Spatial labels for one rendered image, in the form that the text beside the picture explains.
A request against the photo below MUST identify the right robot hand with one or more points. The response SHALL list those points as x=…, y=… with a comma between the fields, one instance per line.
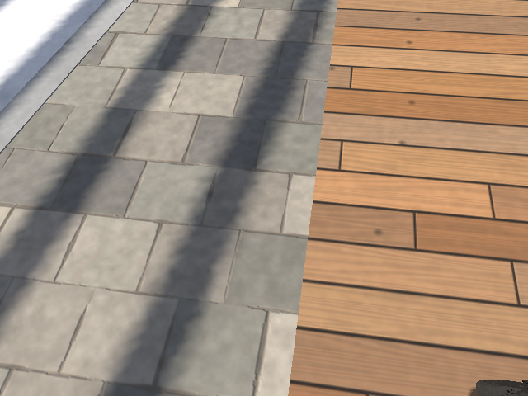
x=495, y=387

